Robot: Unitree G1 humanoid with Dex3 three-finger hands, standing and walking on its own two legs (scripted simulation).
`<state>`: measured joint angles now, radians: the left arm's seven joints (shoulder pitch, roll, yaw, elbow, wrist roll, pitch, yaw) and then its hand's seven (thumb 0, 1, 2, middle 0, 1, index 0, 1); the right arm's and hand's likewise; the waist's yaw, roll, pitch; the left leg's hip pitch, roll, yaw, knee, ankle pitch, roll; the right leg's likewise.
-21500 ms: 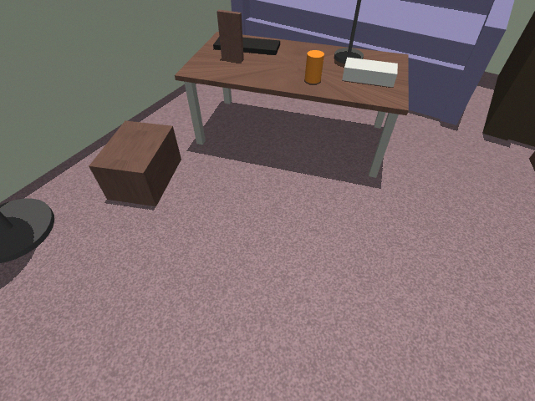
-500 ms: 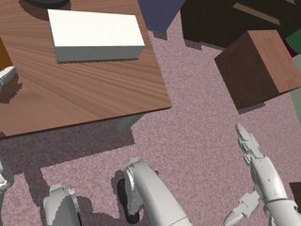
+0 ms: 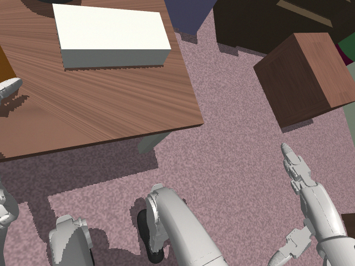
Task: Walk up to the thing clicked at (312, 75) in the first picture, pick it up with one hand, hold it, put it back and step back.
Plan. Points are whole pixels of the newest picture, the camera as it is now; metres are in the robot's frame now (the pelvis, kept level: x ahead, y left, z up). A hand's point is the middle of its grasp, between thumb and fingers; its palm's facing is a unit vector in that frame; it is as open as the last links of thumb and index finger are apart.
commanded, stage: open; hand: left
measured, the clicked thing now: out of the picture +0.57 +0.21 -0.04
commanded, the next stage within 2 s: withdraw in 0.26 s
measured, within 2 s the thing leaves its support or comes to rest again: neither
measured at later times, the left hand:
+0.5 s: hand out of the picture +0.57 +0.22 -0.05, palm faces +0.24 -0.97 -0.01, open 16.2 cm
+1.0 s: hand out of the picture +0.55 +0.33 +0.09, palm faces +0.35 -0.92 -0.17, open 17.6 cm
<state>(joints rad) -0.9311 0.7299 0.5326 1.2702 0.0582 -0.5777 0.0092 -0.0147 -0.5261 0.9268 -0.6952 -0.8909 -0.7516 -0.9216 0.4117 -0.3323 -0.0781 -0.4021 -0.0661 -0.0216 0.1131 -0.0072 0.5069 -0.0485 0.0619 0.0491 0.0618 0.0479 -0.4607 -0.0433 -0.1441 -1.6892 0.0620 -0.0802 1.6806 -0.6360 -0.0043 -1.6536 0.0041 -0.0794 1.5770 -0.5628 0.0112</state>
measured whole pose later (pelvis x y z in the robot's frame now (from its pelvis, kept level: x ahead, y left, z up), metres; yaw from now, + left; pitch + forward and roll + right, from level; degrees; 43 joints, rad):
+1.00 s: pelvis +0.01 +0.01 +0.08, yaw +0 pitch +28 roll -5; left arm -0.94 0.87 0.57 1.30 0.12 -0.21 -0.04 -0.02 -0.61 0.04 -0.08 -0.08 -0.08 -0.08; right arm 0.45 -0.34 -0.02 -0.39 -0.01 0.10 0.07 -0.01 0.50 -0.06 0.06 0.05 0.06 0.05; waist -0.34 -0.02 -0.12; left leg -1.31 0.07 -0.03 1.38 -0.57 0.02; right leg -1.28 0.02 -0.04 1.27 -0.47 0.03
